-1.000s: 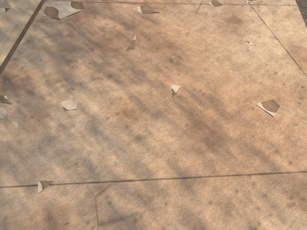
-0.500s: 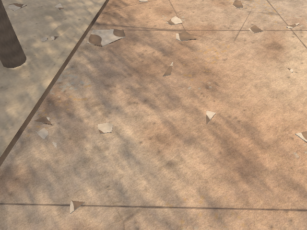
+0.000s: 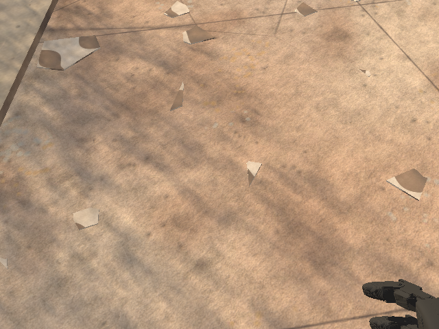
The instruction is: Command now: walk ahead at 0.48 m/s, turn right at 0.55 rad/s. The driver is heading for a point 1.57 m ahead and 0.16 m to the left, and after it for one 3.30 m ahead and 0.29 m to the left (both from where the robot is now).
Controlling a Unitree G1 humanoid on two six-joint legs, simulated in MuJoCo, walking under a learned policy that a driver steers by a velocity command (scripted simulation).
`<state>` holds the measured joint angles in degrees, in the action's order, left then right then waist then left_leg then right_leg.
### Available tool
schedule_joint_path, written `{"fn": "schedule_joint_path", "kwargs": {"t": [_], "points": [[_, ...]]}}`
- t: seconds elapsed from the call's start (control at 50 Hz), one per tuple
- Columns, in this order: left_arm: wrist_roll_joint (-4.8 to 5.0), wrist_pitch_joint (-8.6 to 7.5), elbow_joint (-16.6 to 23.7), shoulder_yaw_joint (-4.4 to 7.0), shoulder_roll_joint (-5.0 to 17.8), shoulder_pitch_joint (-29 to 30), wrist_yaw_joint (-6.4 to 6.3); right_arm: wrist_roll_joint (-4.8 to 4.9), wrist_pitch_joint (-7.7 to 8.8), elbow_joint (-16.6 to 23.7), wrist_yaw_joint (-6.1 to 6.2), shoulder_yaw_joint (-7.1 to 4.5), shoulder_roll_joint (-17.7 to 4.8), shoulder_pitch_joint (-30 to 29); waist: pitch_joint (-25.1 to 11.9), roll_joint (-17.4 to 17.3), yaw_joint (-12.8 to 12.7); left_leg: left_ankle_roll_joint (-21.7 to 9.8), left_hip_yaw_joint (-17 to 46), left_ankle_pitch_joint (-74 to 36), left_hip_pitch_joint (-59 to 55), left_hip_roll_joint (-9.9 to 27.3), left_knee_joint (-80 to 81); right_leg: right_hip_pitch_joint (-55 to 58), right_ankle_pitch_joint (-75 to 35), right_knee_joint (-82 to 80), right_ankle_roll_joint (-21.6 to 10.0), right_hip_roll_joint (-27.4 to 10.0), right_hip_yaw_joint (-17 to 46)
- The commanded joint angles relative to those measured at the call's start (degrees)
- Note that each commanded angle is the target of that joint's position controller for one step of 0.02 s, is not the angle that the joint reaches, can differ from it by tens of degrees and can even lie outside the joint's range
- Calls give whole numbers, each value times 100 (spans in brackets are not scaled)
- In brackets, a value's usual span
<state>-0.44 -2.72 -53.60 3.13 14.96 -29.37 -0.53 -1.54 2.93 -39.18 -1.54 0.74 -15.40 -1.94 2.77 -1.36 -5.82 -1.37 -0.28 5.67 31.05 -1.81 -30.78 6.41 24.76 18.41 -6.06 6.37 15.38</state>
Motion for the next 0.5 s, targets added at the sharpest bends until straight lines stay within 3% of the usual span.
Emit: {"fn": "schedule_joint_path", "kwargs": {"t": [0.02,0.04,0.06,0.08,0.1,0.14,0.24,0.3,0.34,0.42,0.46,0.48,0.5], "points": [[70,-182,540,173,848,488,60,-94,163,-199,284,-449,-1300,2356,-1546,149,1432,-452,1010,1050,-4038,935,477,-1919,-4403,3101,82,-636,118],[225,-156,651,23,87,-225,24,-261,147,-165,315,-553,-1685,2488,-2304,-1232,1004,-1043,3557,1517,-5410,2737,766,-3514,416,4886,199,155,-554],[16,-71,638,100,740,-102,2,-105,55,-141,286,-557,-1450,2181,-2123,-869,927,-1238,4610,2253,-4725,2737,1300,-4017,435,5525,142,-113,-750],[-66,-19,629,153,848,353,38,-54,51,-90,271,-454,-945,1711,-1125,-295,792,-1126,3648,2450,-3765,2451,1505,-4108,-175,5510,135,-442,-828],[-84,1,654,136,763,631,99,-50,75,-107,239,-380,-626,1464,-608,-44,737,-1020,2795,1865,-3090,2138,1649,-4016,-523,5297,148,-624,-932],[-158,104,666,131,608,731,214,-49,152,-273,232,-329,-478,1555,-230,-331,582,-862,1741,818,-2348,1711,1894,-3749,-628,5015,200,-820,-1014],[-224,184,899,23,298,1306,330,43,415,-685,92,-337,-473,2051,-65,-379,510,-1049,917,-361,-2210,1582,2273,-4084,-1044,4223,279,-825,-962],[-261,125,1174,-89,230,2115,389,109,367,-849,55,-326,-446,2127,69,-328,524,-1025,488,-710,-2146,1232,2344,-4081,-1721,2970,449,-1005,-1518],[-208,72,1318,-188,111,2652,409,114,326,-960,47,-359,-562,2344,85,-314,686,-963,347,-1067,-1974,1090,2246,-3601,-2016,2187,541,-907,-1771],[-139,-10,1459,-182,328,2992,309,78,236,-1157,66,-453,-866,2726,22,-325,767,-892,738,-1545,-2437,1364,1829,-3195,-1869,1575,503,-759,-1792],[-164,-83,1354,-129,453,2567,225,75,188,-1211,91,-471,-908,2722,-149,-328,532,-783,827,-1916,-2571,1341,1229,-2495,-1569,1107,397,-610,-1793],[-226,-156,1119,-54,608,1879,157,108,174,-1244,93,-452,-833,2755,-500,-95,240,-669,610,-2143,-2382,1060,318,-1505,-1637,726,271,-582,-1745],[-349,-223,948,67,990,954,66,157,193,-1102,86,-393,-625,2674,-1162,340,-150,-528,358,-1156,-1597,718,-1052,-195,-1105,547,26,-1462,-852]]}}
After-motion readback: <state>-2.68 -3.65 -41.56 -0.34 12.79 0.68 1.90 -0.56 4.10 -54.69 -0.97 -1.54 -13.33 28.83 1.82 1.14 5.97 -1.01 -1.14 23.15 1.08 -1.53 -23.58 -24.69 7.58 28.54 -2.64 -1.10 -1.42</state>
